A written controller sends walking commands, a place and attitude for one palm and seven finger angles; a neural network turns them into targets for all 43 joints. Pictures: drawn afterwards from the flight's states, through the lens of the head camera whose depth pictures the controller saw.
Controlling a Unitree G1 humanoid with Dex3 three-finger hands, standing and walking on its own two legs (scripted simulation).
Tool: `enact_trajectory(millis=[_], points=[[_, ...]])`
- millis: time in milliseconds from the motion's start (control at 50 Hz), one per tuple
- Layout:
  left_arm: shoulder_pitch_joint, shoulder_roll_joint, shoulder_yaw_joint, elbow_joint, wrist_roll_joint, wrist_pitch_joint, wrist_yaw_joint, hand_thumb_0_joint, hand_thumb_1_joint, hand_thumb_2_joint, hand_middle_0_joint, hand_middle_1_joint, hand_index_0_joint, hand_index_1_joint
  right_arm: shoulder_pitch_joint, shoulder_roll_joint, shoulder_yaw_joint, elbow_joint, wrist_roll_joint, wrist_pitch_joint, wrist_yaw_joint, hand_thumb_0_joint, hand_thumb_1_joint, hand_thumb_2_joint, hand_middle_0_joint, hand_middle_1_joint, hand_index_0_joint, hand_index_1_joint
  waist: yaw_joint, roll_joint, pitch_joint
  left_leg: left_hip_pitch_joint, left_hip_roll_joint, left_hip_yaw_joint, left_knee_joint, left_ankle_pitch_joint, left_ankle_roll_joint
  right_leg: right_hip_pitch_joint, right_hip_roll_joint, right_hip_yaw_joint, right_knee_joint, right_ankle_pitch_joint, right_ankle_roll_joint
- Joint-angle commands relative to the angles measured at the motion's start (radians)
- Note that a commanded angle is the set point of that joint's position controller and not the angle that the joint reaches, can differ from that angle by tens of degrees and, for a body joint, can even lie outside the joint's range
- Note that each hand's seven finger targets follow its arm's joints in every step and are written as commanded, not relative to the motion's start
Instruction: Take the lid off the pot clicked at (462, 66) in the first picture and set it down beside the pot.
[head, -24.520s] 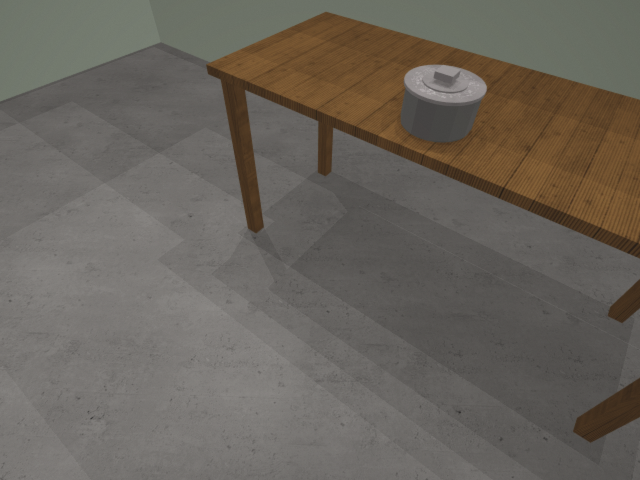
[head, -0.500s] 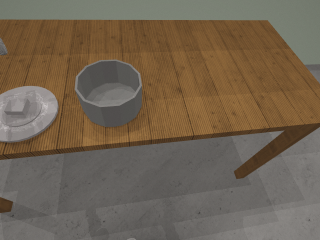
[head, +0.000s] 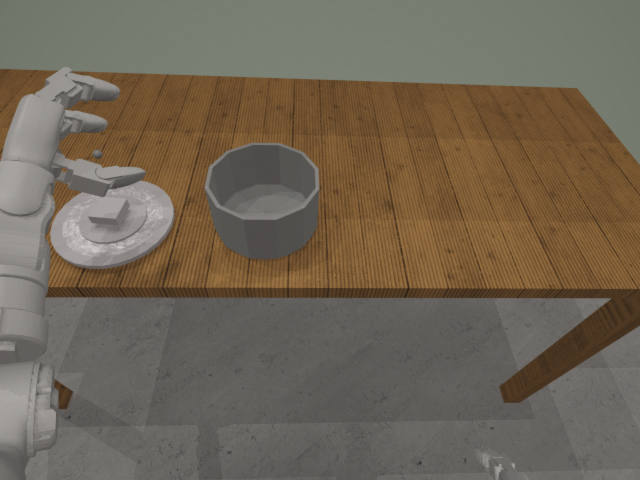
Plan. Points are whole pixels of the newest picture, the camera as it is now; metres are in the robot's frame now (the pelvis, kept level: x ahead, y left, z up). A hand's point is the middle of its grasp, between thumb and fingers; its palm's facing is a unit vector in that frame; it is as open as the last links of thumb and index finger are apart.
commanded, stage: draw the hand back to the body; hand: left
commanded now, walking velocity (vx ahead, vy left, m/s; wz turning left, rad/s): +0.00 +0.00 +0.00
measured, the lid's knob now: (109, 210) +0.48 +0.38 +0.00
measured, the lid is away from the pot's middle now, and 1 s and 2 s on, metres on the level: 0.25 0.25 0.25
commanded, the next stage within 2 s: step back with the hand held close in 1.62 s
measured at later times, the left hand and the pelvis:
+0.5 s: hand (107, 179) +0.37 +0.26 +0.18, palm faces +0.52 -0.82 -0.25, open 9.2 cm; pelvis +0.03 -0.06 +0.01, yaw -2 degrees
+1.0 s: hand (121, 258) +0.27 +0.21 +0.18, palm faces +0.50 -0.83 -0.25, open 7.5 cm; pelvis +0.01 -0.08 +0.01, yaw -1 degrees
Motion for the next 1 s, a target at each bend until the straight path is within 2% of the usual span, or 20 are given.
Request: enact_trajectory(millis=[0, 40, 80, 120, 160, 200, 260, 280, 320, 360, 400, 500, 540, 580, 640, 700, 800, 860, 900, 980], points=[[-0.458, 0.3, 0.205, -0.247, -0.164, -0.055, 0.157, 0.0, 0.072, 0.634, -0.326, -0.84, -0.326, -0.84, -0.018, -0.193, -0.063, -0.067, -0.021, -0.101, -0.031, 0.0, -0.9, -0.9, 0.2, 0.3, 0.2, 0.3, -0.044, 0.091, -0.263, 0.331, 0.151, -0.155, -0.163, 0.007, -0.088, -0.021, 0.013, 0.001, -0.106, 0.065, -0.039], [-0.392, 0.223, 0.181, -0.373, -0.188, -0.072, 0.17, 0.0, 0.117, 0.648, -0.319, -0.811, -0.319, -0.811, -0.039, -0.178, -0.062, -0.073, -0.024, -0.142, -0.018, 0.0, -0.9, -0.9, 0.2, 0.3, 0.2, 0.3, -0.034, 0.267, -0.275, 0.397, 0.154, -0.161, -0.172, 0.115, -0.114, 0.001, 0.014, -0.004, -0.114, 0.101, -0.043], [-0.263, 0.19, 0.197, -0.449, -0.205, -0.075, 0.179, 0.0, 0.161, 0.663, -0.312, -0.782, -0.312, -0.782, -0.053, -0.173, -0.066, -0.073, -0.03, -0.169, -0.003, 0.0, -0.9, -0.9, 0.2, 0.3, 0.2, 0.3, -0.022, 0.331, -0.272, 0.438, 0.159, -0.156, -0.16, 0.256, -0.125, 0.021, 0.018, -0.005, -0.128, 0.142, -0.043], [-0.143, 0.216, 0.259, -0.469, -0.217, -0.064, 0.19, 0.0, 0.206, 0.677, -0.305, -0.753, -0.305, -0.753, -0.045, -0.176, -0.071, -0.066, -0.037, -0.179, 0.008, 0.0, -0.9, -0.9, 0.2, 0.3, 0.2, 0.3, -0.008, 0.267, -0.278, 0.416, 0.15, -0.125, -0.145, 0.364, -0.121, 0.083, 0.019, -0.009, -0.135, 0.214, -0.039], [-0.044, 0.249, 0.32, -0.452, -0.228, -0.053, 0.194, 0.0, 0.251, 0.692, -0.298, -0.723, -0.298, -0.723, -0.04, -0.186, -0.08, -0.056, -0.042, -0.178, 0.012, 0.0, -0.9, -0.9, 0.2, 0.3, 0.2, 0.3, 0.004, 0.141, -0.271, 0.363, 0.138, -0.086, -0.13, 0.439, -0.106, 0.145, 0.02, -0.009, -0.137, 0.288, -0.034], [0.006, 0.221, 0.309, -0.428, -0.239, -0.034, 0.19, 0.0, 0.296, 0.706, -0.292, -0.694, -0.292, -0.694, -0.053, -0.184, -0.087, -0.053, -0.038, -0.17, 0.009, 0.0, -0.9, -0.9, 0.2, 0.3, 0.2, 0.3, 0.002, 0.037, -0.245, 0.302, 0.125, -0.039, -0.129, 0.398, -0.08, 0.187, 0.016, 0.001, -0.135, 0.334, -0.023], [-0.047, 0.165, 0.259, -0.569, -0.249, -0.042, 0.184, 0.0, 0.363, 0.728, -0.281, -0.65, -0.281, -0.65, -0.096, -0.179, -0.091, -0.057, -0.03, -0.186, 0.012, 0.0, -0.9, -0.9, 0.2, 0.3, 0.2, 0.3, -0.004, 0.081, -0.278, 0.346, 0.112, -0.02, -0.118, 0.42, -0.064, 0.195, 0.008, 0.017, -0.14, 0.374, -0.017], [-0.035, 0.17, 0.266, -0.577, -0.248, -0.038, 0.187, 0.0, 0.385, 0.735, -0.278, -0.636, -0.278, -0.636, -0.1, -0.179, -0.093, -0.051, -0.03, -0.19, 0.011, 0.0, -0.9, -0.9, 0.2, 0.3, 0.2, 0.3, -0.003, 0.118, -0.283, 0.365, 0.111, -0.02, -0.117, 0.432, -0.065, 0.186, 0.008, 0.023, -0.141, 0.377, -0.016], [0.005, 0.194, 0.302, -0.617, -0.248, -0.032, 0.2, 0.0, 0.43, 0.749, -0.271, -0.607, -0.271, -0.607, -0.105, -0.175, -0.095, -0.048, -0.031, -0.199, 0.013, 0.0, -0.9, -0.9, 0.2, 0.3, 0.2, 0.3, 0.009, 0.12, -0.314, 0.383, 0.104, -0.018, -0.111, 0.466, -0.062, 0.213, 0.005, 0.028, -0.138, 0.422, -0.013], [0.11, 0.222, 0.354, -0.593, -0.25, -0.021, 0.204, 0.0, 0.475, 0.763, -0.265, -0.577, -0.265, -0.577, -0.112, -0.175, -0.095, -0.035, -0.034, -0.195, 0.012, 0.0, -0.9, -0.9, 0.2, 0.3, 0.2, 0.3, 0.024, 0.087, -0.284, 0.332, 0.093, -0.004, -0.108, 0.447, -0.057, 0.252, 0.0, 0.032, -0.133, 0.48, -0.008], [0.155, 0.189, 0.341, -0.564, -0.257, -0.008, 0.201, 0.0, 0.519, 0.778, -0.258, -0.548, -0.258, -0.548, -0.127, -0.167, -0.093, -0.033, -0.034, -0.187, 0.009, 0.0, -0.9, -0.9, 0.2, 0.3, 0.2, 0.3, 0.022, 0.026, -0.236, 0.274, 0.083, 0.015, -0.115, 0.365, -0.054, 0.27, -0.016, 0.042, -0.126, 0.527, 0.007], [0.18, 0.126, 0.294, -0.641, -0.268, -0.007, 0.197, 0.0, 0.631, 0.814, -0.241, -0.475, -0.241, -0.475, -0.165, -0.149, -0.089, -0.035, -0.03, -0.197, 0.006, 0.0, -0.9, -0.9, 0.2, 0.3, 0.2, 0.3, 0.018, 0.073, -0.215, 0.283, 0.072, 0.022, -0.115, 0.293, -0.05, 0.251, -0.025, 0.053, -0.135, 0.503, 0.019], [0.183, 0.151, 0.321, -0.709, -0.266, -0.013, 0.203, 0.0, 0.676, 0.828, -0.234, -0.446, -0.234, -0.446, -0.182, -0.144, -0.087, -0.04, -0.032, -0.207, 0.004, 0.0, -0.9, -0.9, 0.2, 0.3, 0.2, 0.3, 0.024, 0.091, -0.229, 0.301, 0.069, 0.021, -0.116, 0.282, -0.049, 0.254, -0.027, 0.06, -0.141, 0.492, 0.024], [0.262, 0.178, 0.37, -0.7, -0.272, -0.015, 0.208, 0.0, 0.721, 0.843, -0.227, -0.417, -0.227, -0.417, -0.187, -0.145, -0.087, -0.035, -0.039, -0.209, 0.003, 0.0, -0.9, -0.9, 0.2, 0.3, 0.2, 0.3, 0.033, 0.026, -0.224, 0.278, 0.067, 0.018, -0.109, 0.268, -0.047, 0.281, -0.036, 0.068, -0.135, 0.54, 0.036], [0.334, 0.124, 0.348, -0.725, -0.278, -0.013, 0.202, 0.0, 0.788, 0.864, -0.217, -0.373, -0.217, -0.373, -0.204, -0.132, -0.086, -0.039, -0.041, -0.212, 0.003, 0.0, -0.9, -0.9, 0.2, 0.3, 0.2, 0.3, 0.039, 0.008, -0.204, 0.277, 0.065, 0.024, -0.111, 0.255, -0.048, 0.283, -0.041, 0.072, -0.133, 0.559, 0.043], [0.337, 0.044, 0.276, -0.763, -0.283, -0.017, 0.196, 0.0, 0.855, 0.886, -0.207, -0.329, -0.207, -0.329, -0.217, -0.123, -0.084, -0.038, -0.038, -0.219, 0.006, 0.0, -0.9, -0.9, 0.2, 0.3, 0.2, 0.3, 0.027, 0.05, -0.17, 0.295, 0.063, 0.024, -0.114, 0.226, -0.048, 0.239, -0.036, 0.071, -0.157, 0.483, 0.039], [0.403, 0.068, 0.319, -0.833, -0.29, -0.032, 0.208, 0.0, 0.9, 0.9, -0.2, -0.3, -0.2, -0.3, -0.238, -0.117, -0.083, -0.04, -0.046, -0.234, 0.0, 0.0, -0.9, -0.9, 0.2, 0.3, 0.2, 0.3, 0.036, 0.039, -0.121, 0.302, 0.063, 0.015, -0.13, 0.172, -0.046, 0.215, -0.032, 0.073, -0.202, 0.338, 0.032], [0.422, 0.04, 0.298, -0.962, -0.29, -0.059, 0.211, 0.0, 0.9, 0.9, -0.2, -0.3, -0.2, -0.3, -0.255, -0.108, -0.084, -0.05, -0.051, -0.253, 0.001, 0.0, -0.9, -0.9, 0.2, 0.3, 0.2, 0.3, 0.035, 0.107, -0.151, 0.346, 0.061, 0.016, -0.135, 0.184, -0.047, 0.216, -0.029, 0.068, -0.215, 0.303, 0.02], [0.496, -0.008, 0.272, -0.933, -0.294, -0.054, 0.213, 0.0, 0.9, 0.9, -0.2, -0.3, -0.2, -0.3, -0.249, -0.104, -0.081, -0.044, -0.057, -0.26, -0.001, 0.0, -0.9, -0.9, 0.2, 0.3, 0.2, 0.3, 0.038, 0.068, -0.123, 0.341, 0.064, 0.011, -0.147, 0.18, -0.047, 0.212, -0.021, 0.058, -0.22, 0.269, 0.015], [0.627, -0.025, 0.28, -0.942, -0.298, -0.055, 0.207, 0.0, 0.9, 0.9, -0.2, -0.3, -0.2, -0.3, -0.244, -0.105, -0.087, -0.043, -0.062, -0.261, 0.0, 0.0, -0.9, -0.9, 0.2, 0.3, 0.2, 0.3, 0.043, 0.027, -0.087, 0.331, 0.066, 0.008, -0.157, 0.171, -0.044, 0.206, -0.018, 0.055, -0.231, 0.244, 0.014]])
